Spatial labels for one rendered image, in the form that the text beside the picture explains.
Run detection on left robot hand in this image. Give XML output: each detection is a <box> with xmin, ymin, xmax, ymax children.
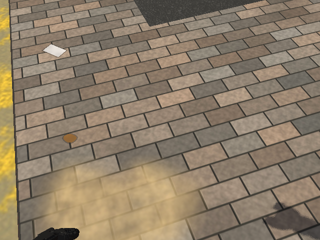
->
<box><xmin>33</xmin><ymin>227</ymin><xmax>80</xmax><ymax>240</ymax></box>

